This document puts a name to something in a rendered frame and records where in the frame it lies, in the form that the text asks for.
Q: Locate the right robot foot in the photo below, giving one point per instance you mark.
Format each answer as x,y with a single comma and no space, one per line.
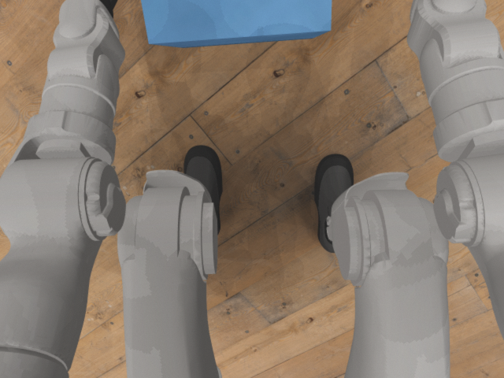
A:
334,175

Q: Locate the left robot hand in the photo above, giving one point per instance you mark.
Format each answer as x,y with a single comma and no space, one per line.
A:
109,4

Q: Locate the robot right forearm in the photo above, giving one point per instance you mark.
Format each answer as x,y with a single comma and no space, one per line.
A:
462,67

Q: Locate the carton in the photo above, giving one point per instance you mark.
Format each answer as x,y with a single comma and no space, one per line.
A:
194,23

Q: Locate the robot right upper arm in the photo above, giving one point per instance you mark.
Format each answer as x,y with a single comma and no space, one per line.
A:
469,209

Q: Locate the robot left upper arm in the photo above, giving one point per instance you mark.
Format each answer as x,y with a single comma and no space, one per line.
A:
56,213

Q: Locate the left robot shin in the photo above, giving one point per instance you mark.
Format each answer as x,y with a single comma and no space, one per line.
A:
154,179

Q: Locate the robot left forearm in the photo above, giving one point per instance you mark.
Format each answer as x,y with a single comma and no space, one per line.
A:
80,95

